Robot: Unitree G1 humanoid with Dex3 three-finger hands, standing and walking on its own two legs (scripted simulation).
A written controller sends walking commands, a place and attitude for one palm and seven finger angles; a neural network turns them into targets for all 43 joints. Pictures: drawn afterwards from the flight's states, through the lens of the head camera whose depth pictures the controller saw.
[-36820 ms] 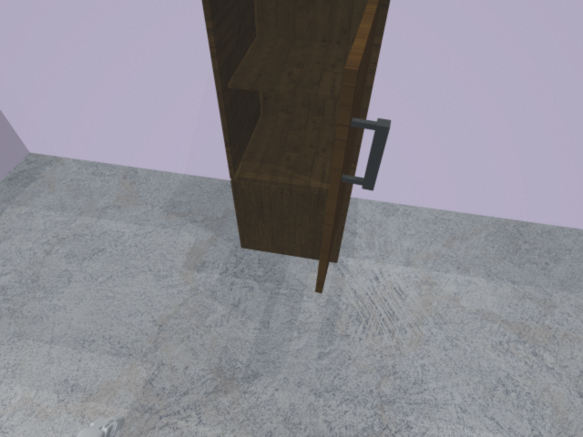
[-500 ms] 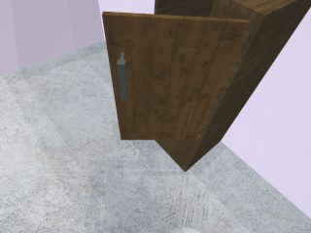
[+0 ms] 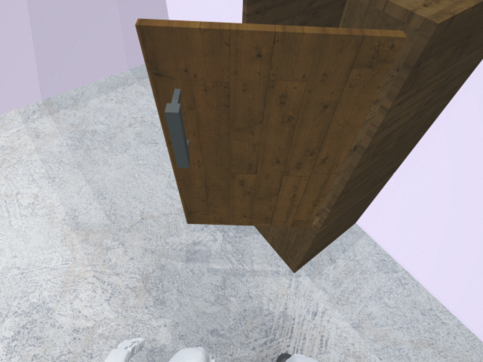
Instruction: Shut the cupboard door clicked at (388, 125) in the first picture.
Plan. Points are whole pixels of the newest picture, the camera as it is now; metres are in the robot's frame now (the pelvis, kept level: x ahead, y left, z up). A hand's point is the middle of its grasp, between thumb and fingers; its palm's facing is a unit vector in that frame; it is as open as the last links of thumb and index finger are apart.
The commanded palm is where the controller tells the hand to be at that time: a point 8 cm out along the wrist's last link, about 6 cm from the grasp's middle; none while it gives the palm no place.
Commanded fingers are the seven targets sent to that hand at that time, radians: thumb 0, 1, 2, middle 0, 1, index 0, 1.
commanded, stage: come to a stop and stand still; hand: left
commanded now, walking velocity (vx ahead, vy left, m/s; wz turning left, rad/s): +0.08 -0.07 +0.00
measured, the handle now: (180, 130) +0.47 +0.14 +0.09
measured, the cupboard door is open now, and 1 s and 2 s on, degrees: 52 52 52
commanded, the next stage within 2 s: look again from close up in 0.92 s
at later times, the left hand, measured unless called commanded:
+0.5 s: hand out of the picture +0.00 +0.20 -0.17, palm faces -0.03 -0.98 -0.19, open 7.3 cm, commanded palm none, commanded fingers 0.00 0.90 0.90 -0.20 -0.30 -0.20 -0.30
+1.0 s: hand out of the picture -0.05 +0.13 -0.17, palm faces -0.01 -0.99 -0.15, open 7.3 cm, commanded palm none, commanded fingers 0.00 0.90 0.90 -0.20 -0.30 -0.20 -0.30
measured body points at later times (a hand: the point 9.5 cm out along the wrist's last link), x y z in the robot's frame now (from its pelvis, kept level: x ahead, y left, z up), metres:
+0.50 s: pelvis -0.03 +0.01 +0.01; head +0.00 +0.03 +0.46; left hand +0.00 +0.25 -0.16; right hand -0.03 -0.22 -0.14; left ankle -0.02 +0.11 -0.73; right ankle -0.09 -0.12 -0.73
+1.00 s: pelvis -0.05 -0.02 +0.01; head -0.03 -0.02 +0.46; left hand -0.05 +0.18 -0.15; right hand -0.08 -0.24 -0.15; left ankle -0.02 +0.11 -0.73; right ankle -0.08 -0.13 -0.73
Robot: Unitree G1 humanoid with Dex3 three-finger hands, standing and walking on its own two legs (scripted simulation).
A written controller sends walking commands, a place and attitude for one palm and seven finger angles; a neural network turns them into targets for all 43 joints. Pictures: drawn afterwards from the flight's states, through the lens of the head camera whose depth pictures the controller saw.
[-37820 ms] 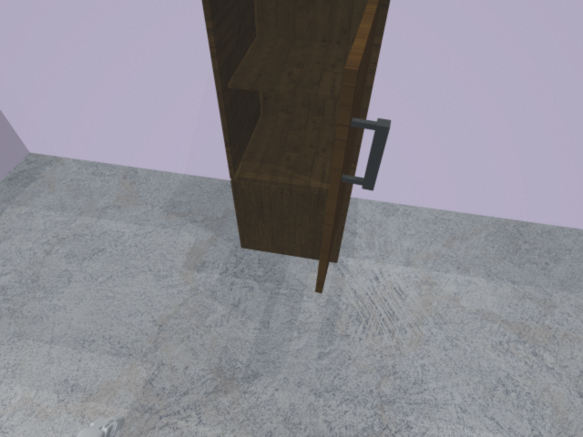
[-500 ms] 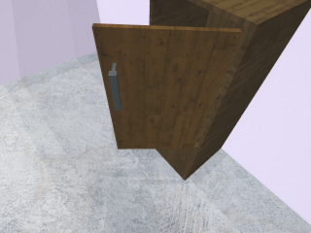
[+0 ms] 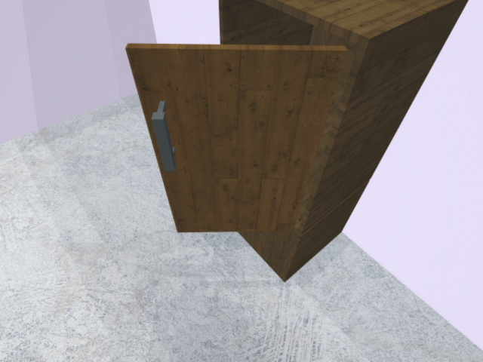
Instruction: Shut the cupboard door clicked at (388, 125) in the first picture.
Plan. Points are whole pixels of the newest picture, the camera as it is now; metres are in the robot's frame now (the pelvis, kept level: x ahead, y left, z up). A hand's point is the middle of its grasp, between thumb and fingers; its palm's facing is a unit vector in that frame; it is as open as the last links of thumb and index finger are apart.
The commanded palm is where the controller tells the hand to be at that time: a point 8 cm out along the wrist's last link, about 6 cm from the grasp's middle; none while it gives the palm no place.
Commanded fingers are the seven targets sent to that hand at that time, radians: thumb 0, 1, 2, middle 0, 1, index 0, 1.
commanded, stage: look again from close up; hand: left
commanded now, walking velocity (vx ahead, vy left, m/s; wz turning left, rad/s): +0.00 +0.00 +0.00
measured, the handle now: (166, 137) +0.51 +0.18 +0.08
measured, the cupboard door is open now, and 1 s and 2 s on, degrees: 52 52 52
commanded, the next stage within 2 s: shuffle to correct the standing spot in 0.52 s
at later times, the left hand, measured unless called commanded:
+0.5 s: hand out of the picture +0.03 +0.21 -0.18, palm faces -0.02 -0.97 -0.22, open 7.3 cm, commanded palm none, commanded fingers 0.00 0.90 0.90 -0.20 -0.30 -0.20 -0.30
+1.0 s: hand out of the picture +0.01 +0.19 -0.19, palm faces +0.04 -0.98 -0.20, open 7.3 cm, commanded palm none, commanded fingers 0.00 0.90 0.90 -0.20 -0.30 -0.20 -0.30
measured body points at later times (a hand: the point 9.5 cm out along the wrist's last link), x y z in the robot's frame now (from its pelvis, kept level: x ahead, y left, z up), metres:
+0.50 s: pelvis +0.01 +0.03 -0.01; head +0.02 +0.03 +0.44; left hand +0.03 +0.26 -0.16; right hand +0.04 -0.21 -0.16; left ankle +0.03 +0.13 -0.74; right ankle -0.03 -0.10 -0.74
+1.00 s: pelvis +0.04 +0.00 -0.02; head +0.06 +0.01 +0.43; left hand +0.01 +0.24 -0.17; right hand +0.05 -0.23 -0.17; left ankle +0.02 +0.13 -0.74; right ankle -0.03 -0.10 -0.74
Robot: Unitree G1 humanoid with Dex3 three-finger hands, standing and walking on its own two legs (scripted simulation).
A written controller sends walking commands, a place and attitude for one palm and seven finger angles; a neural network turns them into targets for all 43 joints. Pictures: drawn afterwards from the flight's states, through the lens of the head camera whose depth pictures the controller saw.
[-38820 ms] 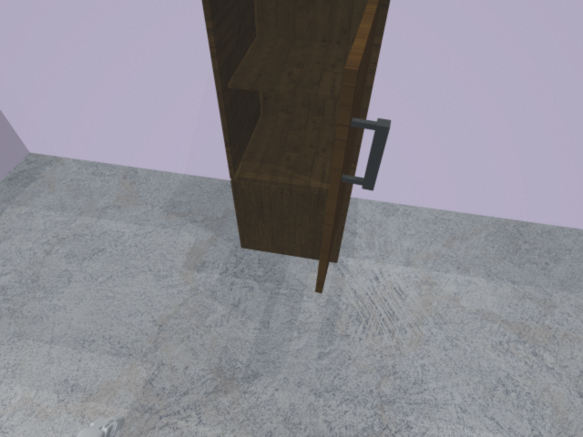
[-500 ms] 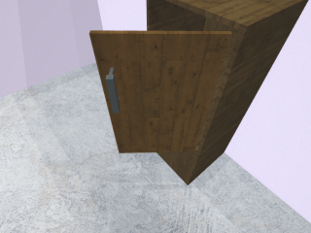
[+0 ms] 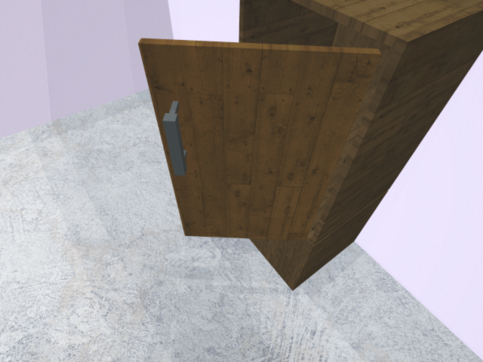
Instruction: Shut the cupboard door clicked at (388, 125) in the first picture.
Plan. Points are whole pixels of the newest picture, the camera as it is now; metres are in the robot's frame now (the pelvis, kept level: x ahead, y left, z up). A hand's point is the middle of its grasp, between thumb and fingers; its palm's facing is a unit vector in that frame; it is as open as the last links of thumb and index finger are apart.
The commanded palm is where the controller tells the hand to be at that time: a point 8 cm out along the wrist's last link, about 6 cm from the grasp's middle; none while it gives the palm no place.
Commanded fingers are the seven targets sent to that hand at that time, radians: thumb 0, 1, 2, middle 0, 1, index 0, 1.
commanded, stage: shuffle to correct the standing spot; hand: left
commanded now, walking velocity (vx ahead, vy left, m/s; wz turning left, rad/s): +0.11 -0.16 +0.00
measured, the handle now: (177, 139) +0.48 +0.16 +0.09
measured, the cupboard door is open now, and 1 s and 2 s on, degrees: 52 52 52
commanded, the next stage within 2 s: come to a stop and stand still in 0.24 s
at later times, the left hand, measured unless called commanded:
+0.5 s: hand out of the picture +0.11 +0.13 -0.17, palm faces +0.00 -0.98 -0.19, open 7.3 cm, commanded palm none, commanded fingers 0.00 0.90 0.90 -0.20 -0.30 -0.20 -0.30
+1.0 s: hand out of the picture +0.08 +0.17 -0.17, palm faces +0.01 -0.97 -0.24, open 7.3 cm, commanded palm none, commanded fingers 0.00 0.90 0.90 -0.20 -0.30 -0.20 -0.30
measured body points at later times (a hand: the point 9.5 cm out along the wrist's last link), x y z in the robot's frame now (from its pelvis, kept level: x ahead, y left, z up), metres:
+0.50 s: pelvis +0.06 -0.05 +0.01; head +0.09 -0.04 +0.46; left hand +0.11 +0.19 -0.15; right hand +0.05 -0.29 -0.14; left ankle +0.03 +0.09 -0.73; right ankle +0.11 -0.21 -0.71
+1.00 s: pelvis +0.03 -0.02 +0.00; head +0.03 -0.02 +0.45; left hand +0.08 +0.22 -0.16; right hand +0.11 -0.26 -0.14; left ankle +0.04 +0.04 -0.73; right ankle +0.06 -0.18 -0.70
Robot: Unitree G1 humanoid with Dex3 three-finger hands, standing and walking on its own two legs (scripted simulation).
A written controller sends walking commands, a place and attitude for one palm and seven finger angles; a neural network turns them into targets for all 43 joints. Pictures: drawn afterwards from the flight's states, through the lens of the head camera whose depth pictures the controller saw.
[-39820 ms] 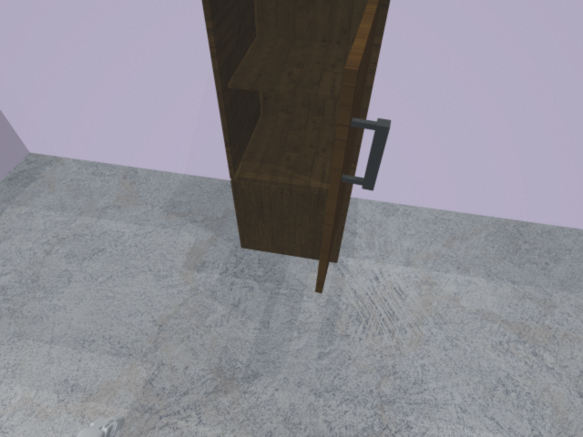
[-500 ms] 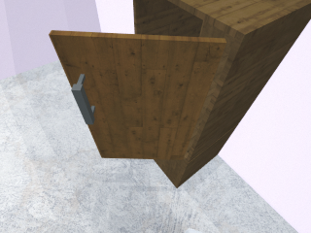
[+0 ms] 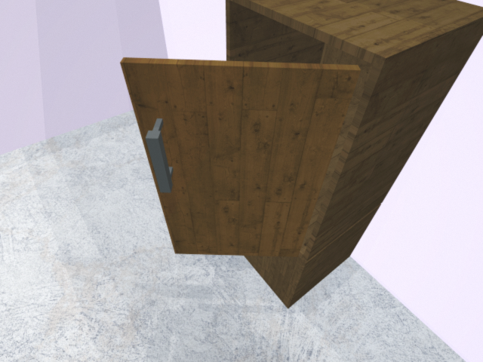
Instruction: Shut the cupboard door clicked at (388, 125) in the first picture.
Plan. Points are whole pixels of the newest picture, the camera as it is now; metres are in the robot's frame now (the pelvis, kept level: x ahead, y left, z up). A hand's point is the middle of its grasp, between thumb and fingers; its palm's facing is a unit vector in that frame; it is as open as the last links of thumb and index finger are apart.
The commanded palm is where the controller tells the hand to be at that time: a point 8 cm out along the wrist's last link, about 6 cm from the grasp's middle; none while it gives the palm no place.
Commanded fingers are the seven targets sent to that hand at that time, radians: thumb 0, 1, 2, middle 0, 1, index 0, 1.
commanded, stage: come to a stop and stand still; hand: left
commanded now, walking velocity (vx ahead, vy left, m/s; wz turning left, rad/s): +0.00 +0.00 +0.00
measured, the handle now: (162, 156) +0.45 +0.18 +0.10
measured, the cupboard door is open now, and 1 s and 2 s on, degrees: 52 52 52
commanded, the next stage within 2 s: look again from close up in 0.48 s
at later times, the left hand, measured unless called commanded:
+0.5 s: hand out of the picture -0.01 +0.20 -0.15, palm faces -0.01 -0.98 -0.22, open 7.3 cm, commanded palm none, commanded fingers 0.00 0.90 0.90 -0.20 -0.30 -0.20 -0.30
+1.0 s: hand out of the picture -0.01 +0.16 -0.15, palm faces +0.00 -0.98 -0.19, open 7.3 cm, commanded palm none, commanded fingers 0.00 0.90 0.90 -0.20 -0.30 -0.20 -0.30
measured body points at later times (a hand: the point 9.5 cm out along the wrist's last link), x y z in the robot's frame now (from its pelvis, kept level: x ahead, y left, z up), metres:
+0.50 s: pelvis -0.03 +0.02 +0.02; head -0.03 +0.01 +0.47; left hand -0.01 +0.25 -0.13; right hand -0.02 -0.22 -0.14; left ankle +0.01 +0.06 -0.72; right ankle -0.01 -0.11 -0.72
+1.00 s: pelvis -0.01 +0.00 +0.02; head -0.01 -0.01 +0.47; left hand -0.01 +0.22 -0.14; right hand +0.00 -0.23 -0.14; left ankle +0.01 +0.06 -0.72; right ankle -0.01 -0.11 -0.72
